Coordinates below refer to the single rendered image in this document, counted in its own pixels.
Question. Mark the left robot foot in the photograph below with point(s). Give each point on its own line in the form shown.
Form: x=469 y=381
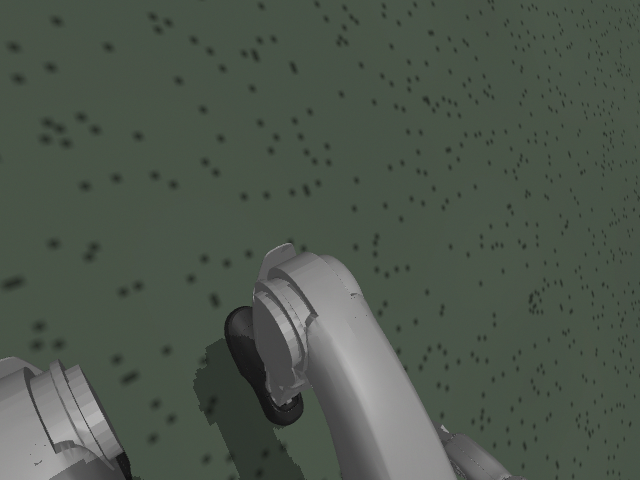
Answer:
x=124 y=464

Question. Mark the right robot hand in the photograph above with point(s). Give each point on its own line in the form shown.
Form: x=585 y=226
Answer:
x=468 y=459

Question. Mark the right robot foot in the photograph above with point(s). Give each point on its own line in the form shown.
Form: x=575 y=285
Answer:
x=239 y=336

